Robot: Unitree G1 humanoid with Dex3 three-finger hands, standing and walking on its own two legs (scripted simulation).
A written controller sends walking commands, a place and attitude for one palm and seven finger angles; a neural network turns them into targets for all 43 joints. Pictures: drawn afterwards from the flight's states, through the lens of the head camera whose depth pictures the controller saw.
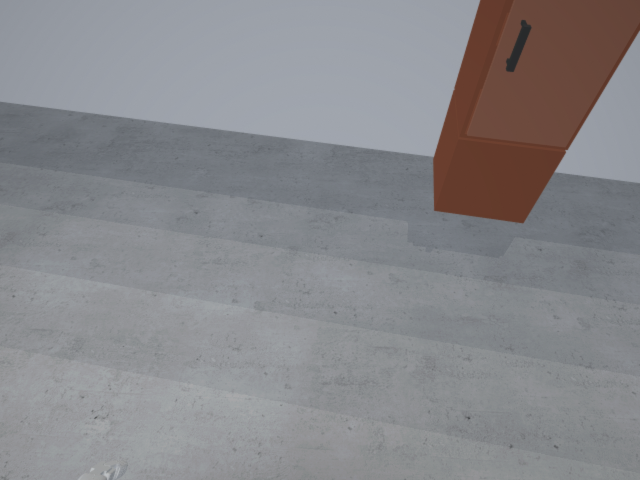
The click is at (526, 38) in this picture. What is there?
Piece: cupboard door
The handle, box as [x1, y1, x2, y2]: [506, 20, 531, 71]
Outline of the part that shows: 524,20 521,21 522,27 510,58 507,58 506,60 506,70 513,71 531,27 530,25 527,25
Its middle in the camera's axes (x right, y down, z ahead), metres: +0.60 -0.59 +1.18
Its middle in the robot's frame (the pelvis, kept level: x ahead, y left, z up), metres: +1.30 -0.54 +0.00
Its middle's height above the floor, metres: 0.77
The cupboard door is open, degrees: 0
